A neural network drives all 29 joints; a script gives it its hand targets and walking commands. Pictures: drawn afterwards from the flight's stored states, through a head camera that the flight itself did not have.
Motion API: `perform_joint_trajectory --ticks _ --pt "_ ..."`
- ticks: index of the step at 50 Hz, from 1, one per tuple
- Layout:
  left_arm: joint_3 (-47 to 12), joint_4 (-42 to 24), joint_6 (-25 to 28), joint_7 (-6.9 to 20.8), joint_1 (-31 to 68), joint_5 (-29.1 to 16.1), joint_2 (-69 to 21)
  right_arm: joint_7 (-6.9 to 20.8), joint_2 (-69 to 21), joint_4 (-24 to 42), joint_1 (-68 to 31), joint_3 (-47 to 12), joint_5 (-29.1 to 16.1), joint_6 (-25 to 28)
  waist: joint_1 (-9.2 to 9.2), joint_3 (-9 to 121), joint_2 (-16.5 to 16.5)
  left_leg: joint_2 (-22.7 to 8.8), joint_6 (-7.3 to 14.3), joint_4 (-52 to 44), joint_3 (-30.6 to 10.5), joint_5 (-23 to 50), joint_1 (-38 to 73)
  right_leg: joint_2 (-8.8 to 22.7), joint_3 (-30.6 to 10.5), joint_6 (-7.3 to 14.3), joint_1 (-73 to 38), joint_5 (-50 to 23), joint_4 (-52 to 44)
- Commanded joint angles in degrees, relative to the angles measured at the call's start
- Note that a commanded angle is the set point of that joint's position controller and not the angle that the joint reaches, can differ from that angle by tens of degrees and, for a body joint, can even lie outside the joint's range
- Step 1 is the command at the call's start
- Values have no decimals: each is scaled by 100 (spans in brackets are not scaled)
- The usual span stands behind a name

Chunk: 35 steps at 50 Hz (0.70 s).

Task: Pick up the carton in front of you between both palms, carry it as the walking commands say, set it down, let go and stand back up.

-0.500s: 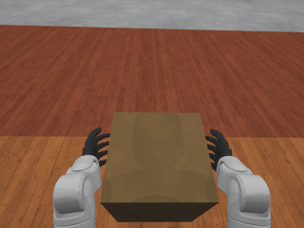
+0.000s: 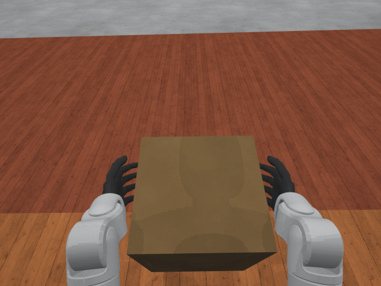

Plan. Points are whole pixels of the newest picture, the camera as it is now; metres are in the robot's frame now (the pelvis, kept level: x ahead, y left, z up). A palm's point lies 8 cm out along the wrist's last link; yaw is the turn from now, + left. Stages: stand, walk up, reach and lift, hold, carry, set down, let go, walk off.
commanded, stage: carry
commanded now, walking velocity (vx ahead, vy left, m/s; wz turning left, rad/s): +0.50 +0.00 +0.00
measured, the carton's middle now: (197, 210) +0.26 +0.00 +0.02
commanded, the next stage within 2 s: none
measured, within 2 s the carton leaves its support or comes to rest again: neither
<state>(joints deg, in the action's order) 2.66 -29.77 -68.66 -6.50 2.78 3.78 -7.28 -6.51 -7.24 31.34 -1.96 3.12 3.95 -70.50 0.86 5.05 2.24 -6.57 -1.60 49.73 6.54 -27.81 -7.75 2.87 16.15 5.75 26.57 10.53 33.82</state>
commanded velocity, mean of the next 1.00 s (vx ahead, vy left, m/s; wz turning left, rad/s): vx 0.50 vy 0.00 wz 0.00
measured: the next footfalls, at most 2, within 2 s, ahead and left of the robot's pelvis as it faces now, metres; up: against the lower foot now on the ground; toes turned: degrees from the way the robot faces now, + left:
left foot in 0.42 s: +0.47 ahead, +0.12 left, +0.00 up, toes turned +11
right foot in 0.92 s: +0.78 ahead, -0.09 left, -0.01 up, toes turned -10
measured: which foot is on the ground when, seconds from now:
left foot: up 0.00-0.40, down 0.42-0.94, up 0.96-1.00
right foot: down 0.00-0.46, up 0.48-0.90, down 0.92-1.00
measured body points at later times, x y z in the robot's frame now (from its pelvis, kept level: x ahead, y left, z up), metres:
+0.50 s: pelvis +0.34 +0.03 +0.00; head +0.35 +0.05 +0.45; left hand +0.61 +0.18 +0.07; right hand +0.59 -0.13 +0.08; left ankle +0.44 +0.11 -0.72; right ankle +0.12 -0.08 -0.65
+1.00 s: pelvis +0.67 -0.02 -0.01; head +0.70 -0.03 +0.44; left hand +1.01 +0.14 +0.10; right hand +1.02 -0.16 +0.09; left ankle +0.49 +0.12 -0.63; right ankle +0.75 -0.08 -0.73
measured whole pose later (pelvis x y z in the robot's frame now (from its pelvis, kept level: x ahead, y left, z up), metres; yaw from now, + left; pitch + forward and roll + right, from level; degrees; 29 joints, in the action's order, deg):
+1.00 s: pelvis +0.67 -0.02 -0.01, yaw +0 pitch +4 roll +1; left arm 10.0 -5.9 -63.5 -8.9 26.7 1.7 -4.4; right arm -8.8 -1.7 7.3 -26.5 9.5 0.6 -66.1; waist 2.5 1.5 1.4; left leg -2.8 1.3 67.1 2.0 -28.8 -16.7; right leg 2.3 11.8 7.0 28.6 8.6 38.1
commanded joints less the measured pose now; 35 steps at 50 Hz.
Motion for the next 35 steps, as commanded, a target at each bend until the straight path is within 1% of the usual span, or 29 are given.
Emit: perform_joint_trajectory --ticks 1,2,3,4,5,6,7,9,12,13,14,15,17,18,19,20,21,22,23,24,25,26,27,28,29,31,32,34,35 --pt "-3674 -389 -188 938 1863 -1979 -4536 912 -4452 442 -2161 -3880 -1900 -46 73 1564 -1349 143 241 2739 -543 149 -3178 2207 -3659 767 -3660 -390 -2059" --pt "-3727 -290 -171 972 2040 -2025 -4790 926 -4663 292 -2248 -3848 -1841 -10 30 1488 -762 -59 292 2392 -609 483 -3160 2044 -3175 588 -3406 -701 -2053" --pt "-3807 -363 -128 1021 2106 -2007 -4918 932 -4907 273 -2231 -3943 -1810 49 -1 1388 -360 -203 293 1864 -682 912 -2979 1888 -2699 370 -3094 -764 -2129" --pt "-3878 -405 -106 1064 2178 -2080 -4990 941 -5047 191 -2227 -3897 -1807 101 -10 1346 -455 -221 238 1520 -581 1162 -2694 1741 -2237 175 -2745 -611 -2243" --pt "-3978 -450 -66 1093 2233 -2114 -5109 949 -5063 341 -2262 -3928 -1803 174 20 1357 -510 -92 204 1114 -403 1162 -2606 1635 -1998 126 -2762 -759 -2261" --pt "-3900 -396 -46 1122 2084 -2098 -4993 915 -5047 156 -2105 -3941 -1723 182 16 1231 -696 -80 165 817 -307 1235 -2528 1579 -1803 80 -2536 -415 -2407" --pt "-3849 -382 -52 1140 2065 -2075 -4893 897 -5041 -14 -1915 -3890 -1629 195 7 1112 -940 -27 129 462 -166 1435 -2617 1451 -1500 43 -2597 -557 -2463" --pt "-3845 -301 -69 1172 1978 -2054 -4799 856 -4923 146 -2068 -3906 -1598 218 -22 852 -1021 14 65 -53 -34 1769 -2991 1416 -1378 48 -2857 -629 -2516" --pt "-3759 -415 -120 1133 1913 -2058 -4548 786 -4782 147 -1943 -3844 -1667 141 -14 496 -1057 44 29 -954 218 2233 -3104 1207 -953 39 -3008 -1005 -2553" --pt "-3669 -346 -133 1103 1797 -1957 -4426 771 -4738 195 -2016 -3949 -1679 107 16 473 -1007 70 50 -1093 277 2309 -3060 1226 -936 57 -2972 -1259 -2534" --pt "-3622 -278 -175 1078 1767 -1900 -4412 768 -4628 279 -2133 -3890 -1692 78 24 279 -982 84 58 -1330 378 2413 -3049 1158 -726 64 -2943 -1528 -2448" --pt "-3584 -354 -178 1056 1785 -1896 -4342 774 -4581 293 -2052 -3886 -1716 37 9 280 -1110 137 73 -1533 453 2466 -2802 1114 -599 38 -2856 -1443 -2430" --pt "-3581 -318 -222 983 1852 -1849 -4275 775 -4487 306 -2169 -3884 -1771 -15 45 90 -1033 256 183 -1698 597 2462 -2640 1154 -580 42 -2926 -1566 -2344" --pt "-3582 -307 -234 956 1848 -1848 -4272 798 -4436 357 -2194 -3904 -1823 -23 62 -10 -1077 284 227 -1894 658 2460 -2618 1107 -531 30 -3035 -1933 -2128" --pt "-3560 -257 -242 940 1812 -1826 -4272 809 -4429 330 -2207 -3828 -1845 -35 5 163 -1191 330 269 -1952 747 2474 -2145 1097 -372 -35 -3057 -2527 -1808" --pt "-3558 -251 -252 937 1773 -1776 -4197 839 -4387 268 -2080 -3795 -1841 -47 -86 422 -1213 616 325 -2142 1045 2237 -1370 1004 -178 -137 -2946 -3323 -1026" --pt "-3599 -256 -262 937 1862 -1806 -4294 849 -4311 207 -1996 -3721 -1793 -19 -218 945 -889 806 331 -2219 1100 2057 -90 709 17 -307 -2507 -3219 66" --pt "-3558 -121 -271 935 1832 -1775 -4213 884 -4419 187 -2005 -3696 -1780 -26 -331 1273 -457 164 451 -2362 225 1578 1023 651 -94 -474 -1499 -2166 1256" --pt "-3769 -493 -264 979 2055 -1845 -4415 917 -4322 162 -2104 -3681 -1790 36 -284 1782 1482 -1528 1303 -3085 -2788 428 2232 -66 -367 -748 266 -256 3260" --pt "-3836 -484 -250 1023 2277 -1872 -4509 952 -4687 -63 -2101 -3724 -1834 61 -233 1652 1561 -1762 1412 -3750 -3682 1562 2162 -331 -1110 -684 1030 1574 4149" --pt "-3862 -317 -164 1043 2198 -1887 -4741 1014 -4903 77 -2147 -3778 -1942 134 -228 1727 1181 -1704 1313 -3468 -2957 2484 2094 32 -1561 -518 1126 1473 4571" --pt "-3930 -246 -72 1057 2286 -1859 -4979 1031 -5118 -23 -2245 -3860 -1878 205 -211 1766 649 -1571 1201 -3205 -2292 3237 1772 237 -1589 -426 1171 1261 4523" --pt "-3961 -156 21 1082 2259 -1896 -5205 1062 -5210 25 -2300 -3838 -1920 304 -178 1692 196 -1408 1005 -3212 -1781 3427 1413 385 -1595 -373 1064 964 4120" --pt "-4015 -112 126 1094 2236 -1876 -5295 1061 -5296 33 -2313 -3944 -1907 397 -150 1604 165 -1256 848 -3305 -1380 3085 1188 486 -1603 -380 997 757 3646" --pt "-3958 7 202 1085 2077 -1775 -5290 1077 -5372 -23 -2327 -4052 -1926 452 -132 1596 214 -1203 840 -3415 -1166 2840 966 423 -1460 -407 852 611 3394" --pt "-3973 246 315 1033 1987 -1632 -5283 1111 -5169 -111 -2320 -4010 -1906 562 -156 1343 514 -1047 882 -3651 -805 2554 829 365 -1228 -494 971 476 2647" --pt "-4008 297 360 1003 1986 -1570 -5254 1117 -5025 -92 -2398 -3992 -1901 607 -142 1236 491 -1086 911 -3740 -648 2481 681 395 -1182 -527 954 346 2389" --pt "-3904 459 430 917 2125 -1517 -5027 1095 -4745 -246 -2510 -3874 -1822 664 -158 959 543 -825 872 -3791 -314 2570 717 336 -956 -580 1166 -16 1605" --pt "-3858 467 448 880 2259 -1482 -4872 1071 -4605 -413 -2523 -3805 -1790 666 -157 868 542 -791 904 -3803 -194 2622 655 317 -896 -580 1089 -225 1286"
